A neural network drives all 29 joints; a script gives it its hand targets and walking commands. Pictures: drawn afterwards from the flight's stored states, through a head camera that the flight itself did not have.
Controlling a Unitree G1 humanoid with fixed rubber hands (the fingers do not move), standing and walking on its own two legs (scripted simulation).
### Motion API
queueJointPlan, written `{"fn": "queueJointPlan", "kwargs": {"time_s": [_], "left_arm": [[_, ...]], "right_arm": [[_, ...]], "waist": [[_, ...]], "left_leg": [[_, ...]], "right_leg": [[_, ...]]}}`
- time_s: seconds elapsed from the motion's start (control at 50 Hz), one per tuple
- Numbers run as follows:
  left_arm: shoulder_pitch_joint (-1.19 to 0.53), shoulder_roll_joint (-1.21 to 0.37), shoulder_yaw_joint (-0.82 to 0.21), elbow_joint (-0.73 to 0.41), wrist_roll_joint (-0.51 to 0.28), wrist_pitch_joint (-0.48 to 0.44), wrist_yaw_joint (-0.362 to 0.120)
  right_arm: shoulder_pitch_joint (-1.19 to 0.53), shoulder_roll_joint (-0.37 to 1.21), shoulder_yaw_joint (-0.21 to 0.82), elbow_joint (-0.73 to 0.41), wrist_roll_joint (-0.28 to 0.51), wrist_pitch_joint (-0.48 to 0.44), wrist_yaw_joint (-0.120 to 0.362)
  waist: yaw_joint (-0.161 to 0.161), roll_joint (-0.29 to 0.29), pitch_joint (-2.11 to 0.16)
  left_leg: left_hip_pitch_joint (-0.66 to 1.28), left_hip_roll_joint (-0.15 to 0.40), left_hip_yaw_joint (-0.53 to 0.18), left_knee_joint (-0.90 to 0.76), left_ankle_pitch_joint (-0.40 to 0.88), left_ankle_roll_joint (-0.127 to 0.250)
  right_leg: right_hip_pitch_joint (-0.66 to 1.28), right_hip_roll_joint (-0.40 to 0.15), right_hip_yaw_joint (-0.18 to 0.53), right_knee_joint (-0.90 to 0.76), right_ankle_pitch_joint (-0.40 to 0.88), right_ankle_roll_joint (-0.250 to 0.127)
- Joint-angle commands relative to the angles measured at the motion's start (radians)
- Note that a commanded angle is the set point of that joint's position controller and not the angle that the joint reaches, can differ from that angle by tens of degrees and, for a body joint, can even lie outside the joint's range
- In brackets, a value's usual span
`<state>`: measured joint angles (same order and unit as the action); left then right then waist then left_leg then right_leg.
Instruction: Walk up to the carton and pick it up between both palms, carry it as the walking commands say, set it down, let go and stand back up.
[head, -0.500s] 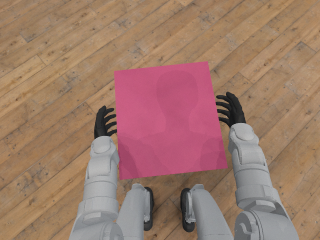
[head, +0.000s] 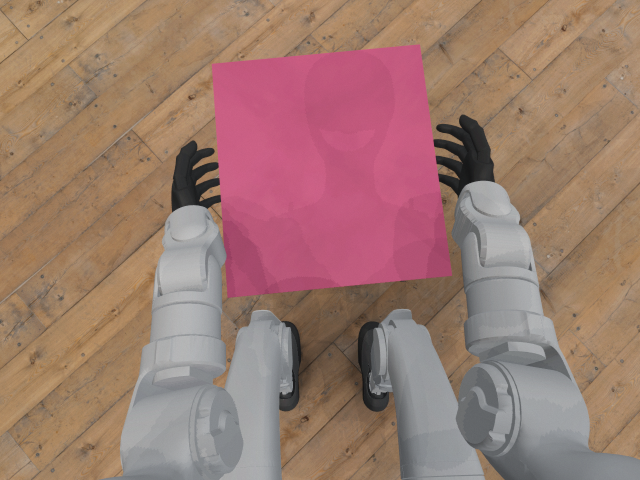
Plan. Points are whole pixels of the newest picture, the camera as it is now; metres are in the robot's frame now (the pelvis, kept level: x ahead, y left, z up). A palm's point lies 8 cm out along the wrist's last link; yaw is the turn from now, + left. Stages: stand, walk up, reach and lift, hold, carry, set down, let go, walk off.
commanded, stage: set down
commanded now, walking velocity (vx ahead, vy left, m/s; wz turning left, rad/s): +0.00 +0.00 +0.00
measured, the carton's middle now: (326, 183) +0.47 +0.01 -0.18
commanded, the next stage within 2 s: none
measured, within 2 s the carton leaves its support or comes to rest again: neither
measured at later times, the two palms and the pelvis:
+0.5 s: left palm (215, 211) +0.44 +0.17 -0.21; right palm (447, 190) +0.46 -0.16 -0.19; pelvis -0.06 +0.01 -0.09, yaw +0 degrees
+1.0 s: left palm (230, 200) +0.47 +0.17 -0.30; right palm (427, 183) +0.49 -0.16 -0.29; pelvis -0.03 -0.01 -0.14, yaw +0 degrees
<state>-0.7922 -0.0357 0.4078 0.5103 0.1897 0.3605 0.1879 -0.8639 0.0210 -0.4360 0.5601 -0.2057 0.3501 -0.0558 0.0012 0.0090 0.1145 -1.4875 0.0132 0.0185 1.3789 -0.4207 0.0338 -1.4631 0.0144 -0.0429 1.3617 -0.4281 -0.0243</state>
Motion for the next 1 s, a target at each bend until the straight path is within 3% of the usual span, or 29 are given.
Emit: {"fn": "queueJointPlan", "kwargs": {"time_s": [0.0, 0.08, 0.12, 0.14, 0.16, 0.28, 0.32, 0.36, 0.42, 0.46, 0.52, 0.56, 0.62, 0.66, 0.74, 0.78, 0.84, 0.88, 0.92, 0.98], "left_arm": [[-0.958, -0.701, -0.793, -0.254, -0.353, -0.098, -0.423], [-0.959, -0.713, -0.795, -0.250, -0.349, -0.083, -0.382], [-0.976, -0.731, -0.820, -0.266, -0.361, -0.075, -0.364], [-0.996, -0.723, -0.811, -0.269, -0.358, -0.074, -0.355], [-1.012, -0.731, -0.820, -0.275, -0.360, -0.070, -0.348], [-1.271, -0.659, -0.819, -0.322, -0.376, -0.035, -0.290], [-1.370, -0.626, -0.826, -0.361, -0.391, -0.023, -0.272], [-1.418, -0.587, -0.826, -0.404, -0.396, -0.016, -0.252], [-1.475, -0.544, -0.802, -0.429, -0.408, 0.004, -0.232], [-1.484, -0.514, -0.761, -0.366, -0.400, 0.012, -0.232], [-1.432, -0.521, -0.677, -0.156, -0.357, 0.023, -0.255], [-1.348, -0.558, -0.626, 0.031, -0.319, 0.029, -0.290], [-1.220, -0.607, -0.543, 0.216, -0.245, 0.027, -0.364], [-1.154, -0.630, -0.501, 0.250, -0.217, 0.015, -0.413], [-1.254, -0.612, -0.568, 0.014, -0.277, -0.039, -0.457], [-1.330, -0.576, -0.641, -0.151, -0.344, -0.059, -0.449], [-1.448, -0.499, -0.786, -0.424, -0.477, -0.065, -0.402], [-1.482, -0.420, -0.811, -0.584, -0.520, -0.060, -0.355], [-1.503, -0.361, -0.782, -0.588, -0.520, -0.055, -0.306], [-1.428, -0.374, -0.717, -0.256, -0.459, -0.045, -0.282]], "right_arm": [[-0.777, 0.893, 0.822, -0.179, 0.315, -0.043, 0.269], [-0.782, 0.784, 0.791, -0.163, 0.303, -0.045, 0.270], [-0.788, 0.748, 0.769, -0.165, 0.299, -0.048, 0.272], [-0.800, 0.733, 0.757, -0.142, 0.301, -0.045, 0.277], [-0.813, 0.718, 0.749, -0.143, 0.306, -0.047, 0.281], [-1.011, 0.600, 0.691, -0.124, 0.345, -0.031, 0.289], [-1.094, 0.569, 0.695, -0.150, 0.366, -0.023, 0.282], [-1.148, 0.539, 0.726, -0.185, 0.399, -0.012, 0.272], [-1.225, 0.509, 0.726, -0.227, 0.427, 0.007, 0.254], [-1.258, 0.499, 0.710, -0.188, 0.423, 0.017, 0.242], [-1.256, 0.541, 0.651, -0.036, 0.381, 0.031, 0.236], [-1.184, 0.594, 0.589, 0.134, 0.325, 0.041, 0.253], [-1.080, 0.727, 0.512, 0.274, 0.258, 0.048, 0.289], [-1.072, 0.796, 0.521, 0.258, 0.250, 0.042, 0.308], [-1.136, 0.834, 0.634, 0.061, 0.319, 0.014, 0.300], [-1.224, 0.817, 0.759, -0.133, 0.402, -0.002, 0.278], [-1.370, 0.716, 0.956, -0.459, 0.532, -0.016, 0.212], [-1.419, 0.603, 0.976, -0.615, 0.577, -0.013, 0.159], [-1.384, 0.510, 0.907, -0.551, 0.549, -0.007, 0.121], [-1.251, 0.486, 0.756, -0.171, 0.446, -0.003, 0.124]], "waist": [[0.075, -0.068, -1.724], [0.054, -0.001, -1.802], [0.015, 0.023, -1.845], [0.020, 0.032, -1.841], [0.005, 0.044, -1.866], [-0.022, 0.066, -1.885], [-0.017, 0.068, -1.938], [0.015, 0.061, -1.981], [0.032, 0.054, -1.943], [0.043, 0.018, -1.888], [0.057, -0.025, -1.681], [0.055, -0.048, -1.474], [0.054, -0.063, -1.242], [0.087, -0.083, -1.236], [0.109, -0.093, -1.630], [0.127, -0.099, -1.941], [0.110, -0.111, -2.388], [0.111, -0.107, -2.556], [0.103, -0.077, -2.467], [0.067, -0.021, -1.920]], "left_leg": [[0.530, -0.160, -0.038, -0.022, 0.397, -0.029], [0.682, -0.150, -0.079, 0.019, 0.454, -0.056], [0.759, -0.142, -0.111, 0.032, 0.459, -0.068], [0.770, -0.140, -0.113, 0.039, 0.436, -0.070], [0.795, -0.138, -0.123, 0.045, 0.423, -0.073], [0.821, -0.123, -0.166, 0.071, 0.137, -0.071], [0.850, -0.121, -0.170, 0.086, 0.083, -0.068], [0.883, -0.118, -0.151, 0.129, 0.152, -0.068], [0.840, -0.119, -0.139, 0.145, 0.107, -0.053], [0.766, -0.117, -0.123, 0.158, 0.050, -0.045], [0.579, -0.119, -0.090, 0.167, -0.055, -0.028], [0.426, -0.118, -0.065, 0.165, -0.147, -0.022], [0.219, -0.123, -0.028, 0.185, -0.213, -0.002], [0.132, -0.129, 0.007, 0.213, -0.153, 0.009], [0.150, -0.133, 0.040, 0.298, 0.107, 0.004], [0.228, -0.140, 0.050, 0.339, 0.252, 0.003], [0.389, -0.152, 0.049, 0.392, 0.464, -0.009], [0.472, -0.157, 0.051, 0.427, 0.568, -0.021], [0.514, -0.148, 0.037, 0.427, 0.582, -0.040], [0.390, -0.117, 0.008, 0.404, 0.357, -0.054]], "right_leg": [[0.540, 0.141, 0.077, -0.006, 0.407, 0.027], [0.386, 0.147, 0.037, 0.036, 0.345, 0.011], [0.321, 0.153, 0.018, 0.055, 0.318, 0.005], [0.297, 0.152, 0.020, 0.060, 0.289, 0.000], [0.273, 0.154, 0.012, 0.069, 0.273, -0.003], [0.146, 0.143, 0.001, 0.123, 0.103, -0.017], [0.160, 0.139, -0.003, 0.142, 0.080, -0.022], [0.155, 0.137, -0.006, 0.169, 0.102, -0.015], [0.147, 0.132, 0.006, 0.190, 0.073, -0.014], [0.144, 0.124, 0.006, 0.200, 0.036, -0.006], [0.111, 0.118, 0.020, 0.200, -0.056, -0.004], [0.039, 0.114, 0.024, 0.193, -0.146, -0.009], [-0.016, 0.119, 0.035, 0.200, -0.225, -0.007], [0.027, 0.119, 0.040, 0.215, -0.195, 0.001], [0.246, 0.116, 0.048, 0.295, 0.109, 0.014], [0.414, 0.113, 0.052, 0.347, 0.312, 0.020], [0.680, 0.109, 0.060, 0.424, 0.612, 0.029], [0.770, 0.108, 0.069, 0.471, 0.722, 0.030], [0.662, 0.117, 0.063, 0.478, 0.648, 0.028], [0.269, 0.115, 0.050, 0.435, 0.310, 0.004]]}}
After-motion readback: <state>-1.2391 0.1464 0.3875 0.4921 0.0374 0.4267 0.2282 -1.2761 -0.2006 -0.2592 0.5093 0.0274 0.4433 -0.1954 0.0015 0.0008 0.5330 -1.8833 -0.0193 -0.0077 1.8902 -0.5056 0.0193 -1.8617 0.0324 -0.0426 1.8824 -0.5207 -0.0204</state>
